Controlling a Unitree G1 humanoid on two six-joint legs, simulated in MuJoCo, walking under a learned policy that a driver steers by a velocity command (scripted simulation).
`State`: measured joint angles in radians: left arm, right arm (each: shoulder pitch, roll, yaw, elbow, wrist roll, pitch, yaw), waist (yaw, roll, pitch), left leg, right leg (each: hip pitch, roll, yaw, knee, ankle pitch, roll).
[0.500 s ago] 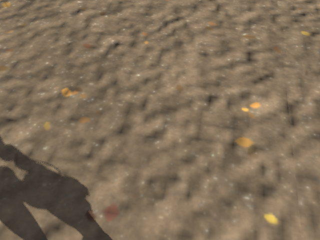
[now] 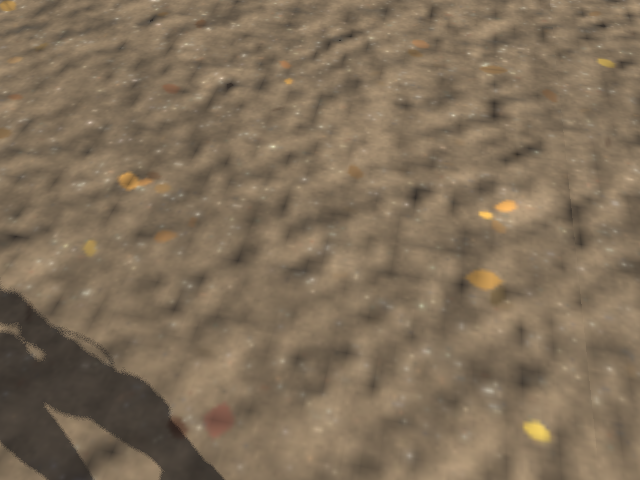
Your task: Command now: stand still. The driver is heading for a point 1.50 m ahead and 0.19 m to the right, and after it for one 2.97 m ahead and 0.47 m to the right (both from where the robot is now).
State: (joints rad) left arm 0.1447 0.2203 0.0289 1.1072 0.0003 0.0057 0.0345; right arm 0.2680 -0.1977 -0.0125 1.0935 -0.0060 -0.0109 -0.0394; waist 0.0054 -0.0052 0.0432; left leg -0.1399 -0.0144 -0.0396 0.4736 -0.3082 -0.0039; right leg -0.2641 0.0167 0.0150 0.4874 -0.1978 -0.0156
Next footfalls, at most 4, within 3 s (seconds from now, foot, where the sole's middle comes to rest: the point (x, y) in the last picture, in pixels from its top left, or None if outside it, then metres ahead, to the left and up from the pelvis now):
1.44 right None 0.40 -0.10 -0.77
1.80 left None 0.37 0.12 -0.77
2.98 left None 0.44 0.16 -0.77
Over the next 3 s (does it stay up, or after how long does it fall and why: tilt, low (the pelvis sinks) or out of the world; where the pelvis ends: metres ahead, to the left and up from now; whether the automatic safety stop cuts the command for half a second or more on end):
stays up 0.41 0.05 -0.01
